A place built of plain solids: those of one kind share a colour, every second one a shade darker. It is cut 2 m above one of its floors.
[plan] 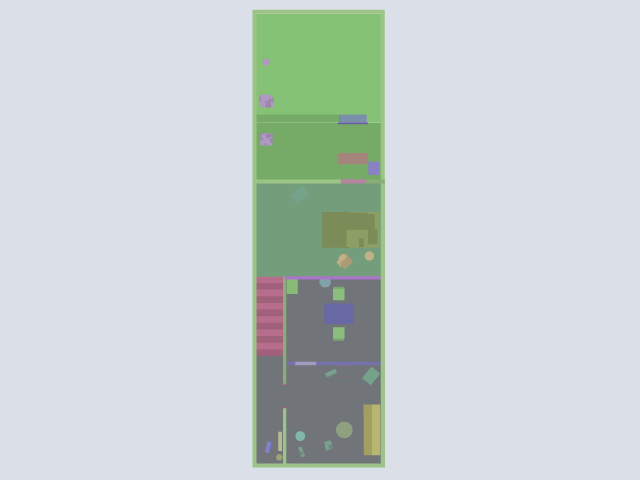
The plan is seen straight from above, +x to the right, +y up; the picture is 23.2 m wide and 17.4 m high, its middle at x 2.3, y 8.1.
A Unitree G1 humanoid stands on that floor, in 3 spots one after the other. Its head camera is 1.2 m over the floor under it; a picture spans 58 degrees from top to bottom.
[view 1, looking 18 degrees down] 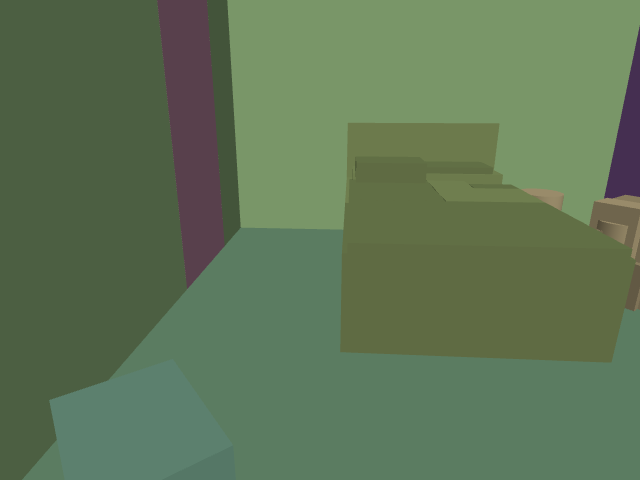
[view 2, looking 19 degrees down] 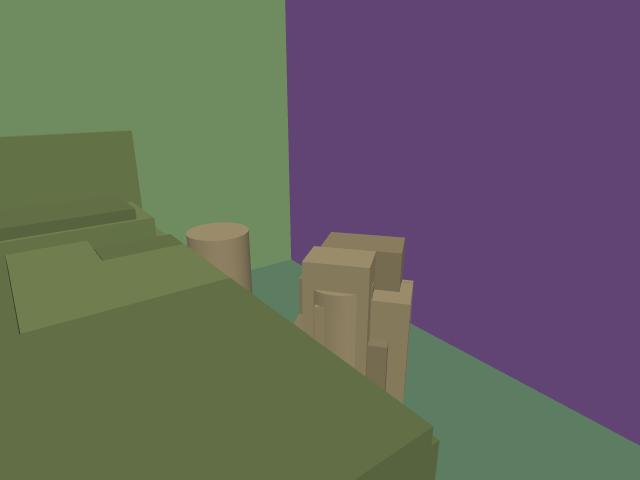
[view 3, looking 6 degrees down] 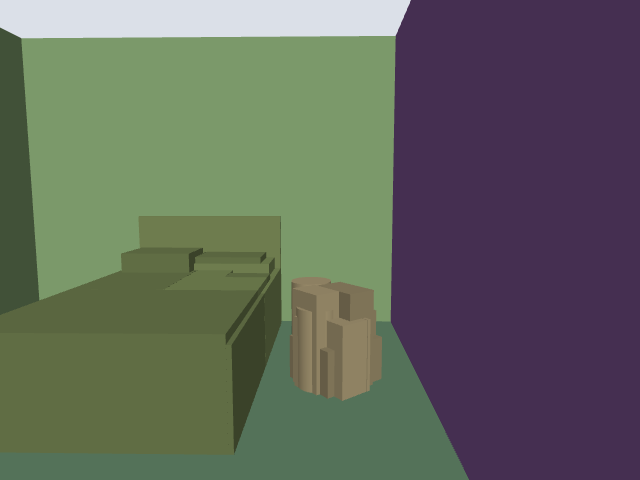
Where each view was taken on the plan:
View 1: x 0.48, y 9.09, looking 4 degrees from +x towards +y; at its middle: upper_floor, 3.88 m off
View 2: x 1.95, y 8.44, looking -37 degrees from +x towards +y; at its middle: bedroom_front_wall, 2.90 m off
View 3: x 0.48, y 7.39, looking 1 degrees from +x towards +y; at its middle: wall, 4.05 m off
